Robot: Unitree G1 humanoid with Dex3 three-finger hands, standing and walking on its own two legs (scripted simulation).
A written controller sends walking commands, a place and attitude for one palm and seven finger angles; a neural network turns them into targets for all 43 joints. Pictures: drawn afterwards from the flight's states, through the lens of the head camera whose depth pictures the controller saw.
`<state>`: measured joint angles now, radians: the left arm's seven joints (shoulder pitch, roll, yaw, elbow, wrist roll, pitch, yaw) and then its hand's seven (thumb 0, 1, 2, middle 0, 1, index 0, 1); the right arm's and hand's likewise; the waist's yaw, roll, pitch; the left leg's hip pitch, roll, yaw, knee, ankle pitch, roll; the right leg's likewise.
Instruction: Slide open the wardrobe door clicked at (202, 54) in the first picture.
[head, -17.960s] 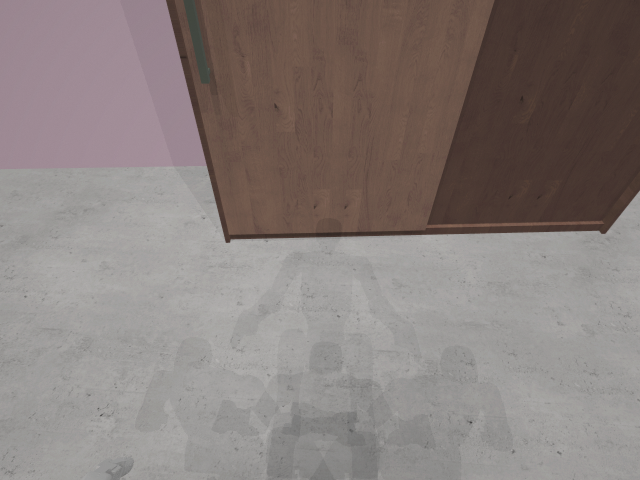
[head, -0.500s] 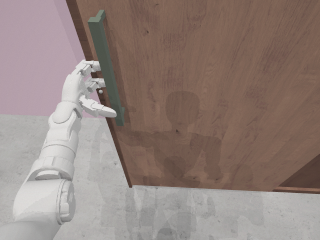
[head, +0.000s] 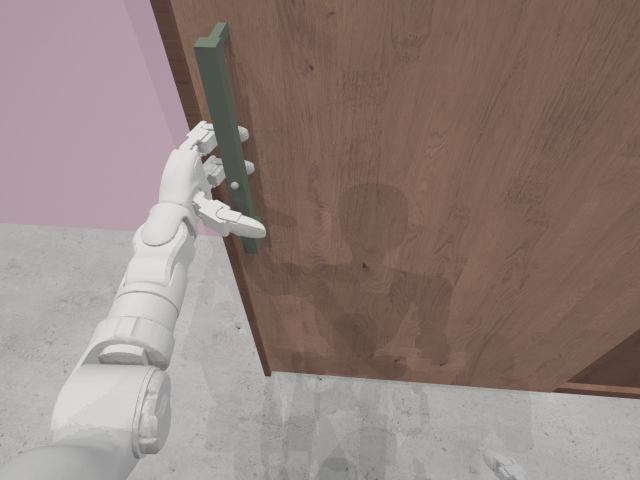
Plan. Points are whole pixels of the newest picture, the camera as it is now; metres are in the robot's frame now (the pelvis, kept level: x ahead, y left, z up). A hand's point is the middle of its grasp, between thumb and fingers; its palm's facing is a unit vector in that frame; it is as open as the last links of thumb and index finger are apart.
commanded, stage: slide the fingers in behind the handle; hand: left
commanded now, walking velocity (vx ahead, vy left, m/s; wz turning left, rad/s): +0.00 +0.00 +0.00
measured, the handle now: (239, 160) +0.48 +0.12 +0.14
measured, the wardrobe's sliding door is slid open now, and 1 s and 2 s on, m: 0.00 0.00 0.00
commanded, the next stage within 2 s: grip the handle and tug to test in 1.04 s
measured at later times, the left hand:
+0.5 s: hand (251, 188) +0.44 +0.10 +0.14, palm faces -0.08 -1.00 +0.00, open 14.0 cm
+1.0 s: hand (247, 190) +0.43 +0.10 +0.14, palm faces -0.08 -1.00 -0.01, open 14.0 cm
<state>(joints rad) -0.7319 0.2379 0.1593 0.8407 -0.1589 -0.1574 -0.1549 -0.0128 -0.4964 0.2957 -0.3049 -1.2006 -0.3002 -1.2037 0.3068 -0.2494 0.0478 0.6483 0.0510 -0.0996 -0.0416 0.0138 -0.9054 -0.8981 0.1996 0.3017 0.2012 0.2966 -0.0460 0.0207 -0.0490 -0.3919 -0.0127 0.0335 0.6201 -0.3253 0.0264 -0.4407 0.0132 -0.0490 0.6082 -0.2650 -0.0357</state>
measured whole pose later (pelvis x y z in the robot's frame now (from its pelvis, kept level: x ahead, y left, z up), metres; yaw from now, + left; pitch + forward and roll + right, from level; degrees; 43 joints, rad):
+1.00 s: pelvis +0.00 -0.01 +0.00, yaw +0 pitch +4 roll +0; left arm -0.69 0.21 0.15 0.80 -0.15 -0.15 -0.11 -0.01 -0.50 0.30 -0.31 -1.20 -0.30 -1.20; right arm 0.31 -0.25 0.04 0.65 0.05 -0.07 -0.04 0.01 -0.91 -0.90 0.20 0.30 0.20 0.30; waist -0.05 0.02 -0.04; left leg -0.36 0.00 0.03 0.60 -0.32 0.02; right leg -0.41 0.03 -0.05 0.58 -0.25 -0.05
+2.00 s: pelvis +0.01 +0.00 +0.00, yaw +0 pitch +5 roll +0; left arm -0.67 0.19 0.13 0.76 -0.15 -0.14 -0.09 0.01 0.73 0.82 -0.43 -1.39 -0.42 -1.40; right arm 0.31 -0.24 0.04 0.66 0.04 -0.06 -0.04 0.01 -0.91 -0.90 0.20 0.30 0.20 0.30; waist -0.05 0.02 -0.05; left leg -0.35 -0.01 0.03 0.59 -0.32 0.02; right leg -0.40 0.02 -0.05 0.58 -0.26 -0.04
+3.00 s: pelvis +0.03 +0.00 +0.00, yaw +2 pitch +5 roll +0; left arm -0.59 0.12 0.02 0.54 -0.14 0.01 0.01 0.01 0.75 0.83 -0.39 -1.40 -0.37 -1.40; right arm 0.26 -0.23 0.02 0.64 0.03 -0.04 -0.03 0.01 -0.91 -0.90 0.20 0.30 0.20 0.30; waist 0.00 0.04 -0.05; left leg -0.32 -0.02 -0.01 0.58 -0.34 0.02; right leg -0.36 0.01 -0.08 0.57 -0.30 -0.04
